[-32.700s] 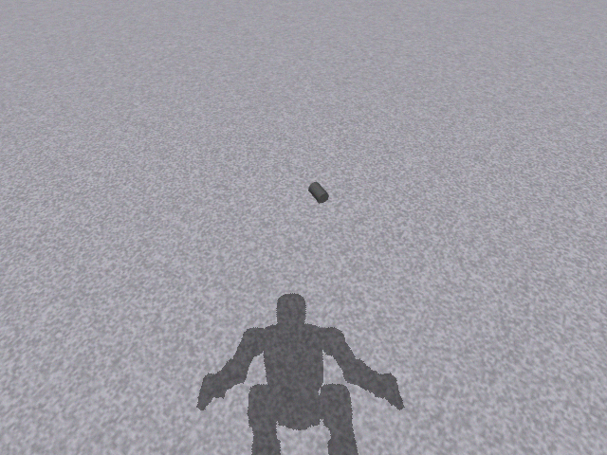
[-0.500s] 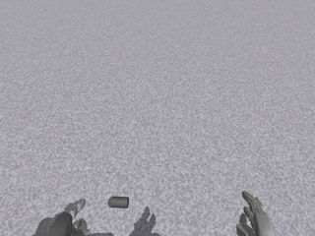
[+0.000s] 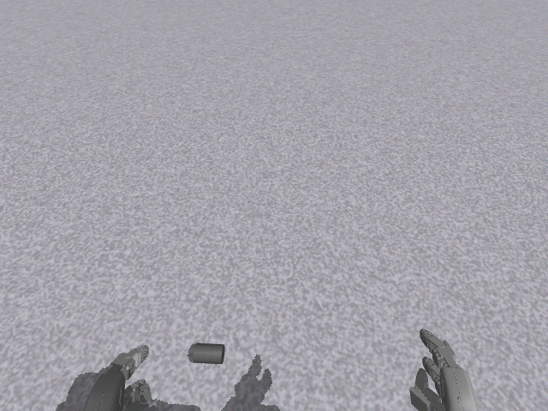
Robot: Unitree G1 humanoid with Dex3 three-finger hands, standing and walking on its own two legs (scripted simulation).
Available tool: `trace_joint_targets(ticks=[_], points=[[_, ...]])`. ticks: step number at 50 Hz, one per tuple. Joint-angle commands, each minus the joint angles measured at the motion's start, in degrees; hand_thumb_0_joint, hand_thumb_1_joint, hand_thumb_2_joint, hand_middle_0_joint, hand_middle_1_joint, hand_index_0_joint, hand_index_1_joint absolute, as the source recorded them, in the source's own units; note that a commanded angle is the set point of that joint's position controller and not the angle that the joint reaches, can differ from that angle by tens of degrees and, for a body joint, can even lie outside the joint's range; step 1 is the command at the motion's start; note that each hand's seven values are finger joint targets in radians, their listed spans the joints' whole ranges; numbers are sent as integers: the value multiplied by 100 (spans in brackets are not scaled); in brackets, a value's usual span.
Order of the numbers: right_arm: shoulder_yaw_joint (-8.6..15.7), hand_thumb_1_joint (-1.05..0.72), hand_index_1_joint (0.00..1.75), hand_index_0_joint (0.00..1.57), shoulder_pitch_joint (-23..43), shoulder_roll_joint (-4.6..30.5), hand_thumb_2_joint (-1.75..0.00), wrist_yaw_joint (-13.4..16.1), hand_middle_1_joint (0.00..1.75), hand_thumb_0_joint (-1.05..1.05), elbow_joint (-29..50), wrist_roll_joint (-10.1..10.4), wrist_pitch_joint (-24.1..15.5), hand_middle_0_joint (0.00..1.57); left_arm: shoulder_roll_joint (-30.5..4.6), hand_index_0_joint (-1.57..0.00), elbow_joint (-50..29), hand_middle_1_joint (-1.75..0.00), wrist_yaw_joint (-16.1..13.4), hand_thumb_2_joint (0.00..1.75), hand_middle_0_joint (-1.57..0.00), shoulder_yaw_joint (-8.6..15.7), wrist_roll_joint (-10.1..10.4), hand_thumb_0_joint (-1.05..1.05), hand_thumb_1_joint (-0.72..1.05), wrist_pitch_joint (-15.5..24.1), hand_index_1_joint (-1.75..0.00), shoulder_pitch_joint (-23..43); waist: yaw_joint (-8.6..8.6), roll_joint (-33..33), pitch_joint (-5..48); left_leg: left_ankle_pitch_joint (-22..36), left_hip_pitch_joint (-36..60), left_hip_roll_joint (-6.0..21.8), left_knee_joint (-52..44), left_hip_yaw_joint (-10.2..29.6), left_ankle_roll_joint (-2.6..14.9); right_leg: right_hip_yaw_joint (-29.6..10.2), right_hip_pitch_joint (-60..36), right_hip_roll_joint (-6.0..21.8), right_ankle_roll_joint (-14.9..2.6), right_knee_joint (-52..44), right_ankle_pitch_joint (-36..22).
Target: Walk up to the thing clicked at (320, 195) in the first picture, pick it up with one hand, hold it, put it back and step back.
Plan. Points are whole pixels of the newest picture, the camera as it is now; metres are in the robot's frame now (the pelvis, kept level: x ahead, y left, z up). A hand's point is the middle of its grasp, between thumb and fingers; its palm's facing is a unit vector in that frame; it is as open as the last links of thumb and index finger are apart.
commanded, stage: home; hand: left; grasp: from above
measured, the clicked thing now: (209, 353) +0.43 +0.22 -0.68
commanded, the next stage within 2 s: stand in 0.70 s
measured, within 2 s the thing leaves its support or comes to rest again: neither
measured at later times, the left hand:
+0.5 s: hand (153, 406) +0.16 +0.18 -0.04, palm faces +0.05 -0.98 -0.21, open 7.4 cm
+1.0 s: hand out of the picture +0.13 +0.23 -0.09, palm faces +0.00 -0.94 -0.34, open 7.4 cm
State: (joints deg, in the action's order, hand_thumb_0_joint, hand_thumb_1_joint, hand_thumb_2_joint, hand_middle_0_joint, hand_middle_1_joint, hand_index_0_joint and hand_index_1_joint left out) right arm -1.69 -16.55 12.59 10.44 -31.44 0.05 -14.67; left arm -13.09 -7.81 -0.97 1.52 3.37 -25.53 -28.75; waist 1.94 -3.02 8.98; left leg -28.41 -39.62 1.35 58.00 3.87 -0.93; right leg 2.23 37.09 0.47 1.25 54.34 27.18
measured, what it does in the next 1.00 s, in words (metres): stands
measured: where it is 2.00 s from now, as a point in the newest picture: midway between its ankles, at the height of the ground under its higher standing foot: outside the picture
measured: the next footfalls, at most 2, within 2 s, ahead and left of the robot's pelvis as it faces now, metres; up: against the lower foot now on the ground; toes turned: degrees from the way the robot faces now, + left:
none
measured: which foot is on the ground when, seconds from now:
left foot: down 0.00-1.00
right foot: down 0.00-1.00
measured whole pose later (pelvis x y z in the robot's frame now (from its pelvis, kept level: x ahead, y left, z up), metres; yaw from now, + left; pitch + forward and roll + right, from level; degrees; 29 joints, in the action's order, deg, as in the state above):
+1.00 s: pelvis -0.02 +0.01 +0.02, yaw +0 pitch +1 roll +0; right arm 1.0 -10.8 16.2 0.9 -45.5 -3.9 -3.1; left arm -16.8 30.1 -1.7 1.2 -2.7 -5.4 -14.0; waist -1.4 0.6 -1.2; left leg -23.4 -26.4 -0.8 48.5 1.0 0.3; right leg -0.5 26.1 2.7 1.8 48.6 23.8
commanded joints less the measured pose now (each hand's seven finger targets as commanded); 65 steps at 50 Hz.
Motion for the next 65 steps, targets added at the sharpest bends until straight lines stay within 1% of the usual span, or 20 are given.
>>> trace_joint_targets(ticks=[1,5,7,9,12,15,16,19,23,34,39,40,41,43,44,46,51,54,61,65], points=[[301,-90,30,20,352,692,-90,94,30,0,916,22,-284,20,-583,-20,-1079,-30,-54,90,-20,351,-68,0,90,284,-30,153,27,147,517,1522,559,-127,-858,-144,154,137,-298,-180,-114,-826,-1344],[330,-90,30,20,351,740,-90,84,30,0,927,16,-268,20,-655,-20,-1096,-30,-57,90,-20,433,-55,0,90,271,-30,82,11,63,593,1540,607,-124,-875,-152,147,142,-353,-174,-124,-816,-1348],[314,-90,30,20,323,699,-90,71,30,0,899,19,-250,20,-491,-20,-1056,-30,-27,90,-20,288,-38,0,90,266,-30,6,16,68,584,1669,614,-116,-869,-132,131,164,-349,-185,-124,-772,-1422],[345,-90,30,20,347,748,-90,77,30,0,949,16,-234,20,-691,-20,-1127,-30,-57,90,-20,474,-47,0,90,263,-30,11,4,26,645,1718,627,-122,-850,-134,136,162,-379,-180,-123,-775,-1483],[333,-90,30,20,332,734,-90,74,30,0,955,26,-211,20,-708,-20,-1110,-30,-68,90,-20,466,-48,0,90,260,-30,67,14,191,577,1614,550,-151,-784,-183,175,113,-387,-148,-90,-856,-1496],[333,-90,30,20,345,733,-90,67,30,0,995,27,-194,20,-669,-20,-1172,-30,-67,90,-20,435,-39,0,90,265,-30,46,10,81,634,1626,592,-135,-830,-157,153,140,-375,-161,-111,-800,-1465],[312,-90,30,20,326,698,-90,63,30,0,954,26,-187,20,-510,-20,-1091,-30,-49,90,-20,265,-47,0,90,255,-30,96,62,74,530,1564,572,-135,-841,-149,150,149,-290,-169,-111,-806,-1404],[350,-90,30,20,348,729,-90,70,30,0,1034,27,-192,20,-730,-20,-1284,-30,-78,90,-20,522,-38,0,90,258,-30,154,20,18,624,1511,575,-139,-824,-163,155,140,-310,-159,-105,-828,-1369],[339,-90,30,20,282,712,-90,56,30,0,984,23,-168,20,-545,-20,-1163,-30,-63,90,-20,316,-55,0,90,261,-30,19,76,82,691,1748,642,-140,-774,-160,152,135,-394,-159,-109,-760,-1595],[311,-90,30,20,434,735,-90,58,30,0,1086,43,-170,20,-675,-20,-1208,-30,-80,90,-20,392,-54,0,90,194,-30,170,34,-26,260,845,369,-119,-995,-101,155,192,-93,-191,-115,-869,-736],[309,-90,30,20,357,720,-90,36,30,0,1064,48,-181,20,-533,-20,-1200,-30,-64,90,-20,322,-22,0,90,164,-30,23,30,-2,457,1011,453,-88,-989,-44,144,210,-153,-209,-129,-785,-865],[531,-90,30,20,778,1367,-90,-305,30,0,-446,-697,427,20,-1093,-20,810,-30,-279,90,-20,349,-737,0,90,1420,-30,1730,-424,309,-821,2128,653,182,-1474,214,405,-278,-1220,199,-363,-924,-939],[674,-90,30,20,841,1467,-90,-471,30,0,-438,-694,666,20,-1199,-20,1779,-30,-254,90,-20,469,-727,0,90,1824,-30,1126,-440,589,-423,1960,1042,92,-1377,-9,482,-643,-1305,315,-505,-1249,-925],[600,-90,30,20,580,1401,-90,-648,30,0,-410,-715,842,20,-1250,-20,2275,-30,-192,90,-20,396,-767,0,90,2130,-30,1324,-159,478,-378,1792,1194,12,-1473,19,454,-768,-1190,308,-592,-1335,-950],[566,-90,30,20,610,1336,-90,-739,30,0,-497,-591,871,20,-1265,-20,2490,-30,-159,90,-20,357,-750,0,90,2231,-30,1362,-265,248,-280,1618,1461,7,-1662,96,465,-709,-1388,347,-559,-1248,-1048],[612,-90,30,20,728,1251,-90,-888,30,0,-709,-346,934,20,-1249,-20,2938,-30,-125,90,-20,361,-680,0,90,2304,-30,1439,-376,469,-250,1478,1752,13,-1805,21,467,-708,-1438,418,-456,-1409,-1026],[668,-90,30,20,845,1261,-90,-971,30,0,-1104,-316,1117,20,-1212,-20,4022,-30,-120,90,-20,367,-638,0,90,2463,-30,1798,-318,360,-582,685,1765,107,-2368,248,463,-654,-1577,390,-315,-1930,-509],[696,-90,30,20,913,1321,-90,-948,30,0,-1298,-329,1166,20,-1126,-20,4555,-30,-121,90,-20,363,-618,0,90,2560,-30,1722,-374,18,-649,876,1905,259,-2729,458,477,-464,-1869,324,-242,-1950,-1000],[654,-90,30,20,681,1348,-90,-846,30,0,-1898,-239,1249,20,-1243,-20,5563,-30,-161,90,-20,354,-529,0,90,2637,-30,1708,-276,250,-683,2224,2611,286,-3011,305,369,-571,-2480,471,-277,-2530,-2107],[622,-90,30,20,693,1390,-90,-822,30,0,-2165,-205,1289,20,-1296,-20,5982,-30,-181,90,-20,338,-504,0,90,2619,-30,1748,-270,225,-842,2160,2810,319,-3339,297,331,-578,-2675,503,-251,-2875,-2092]])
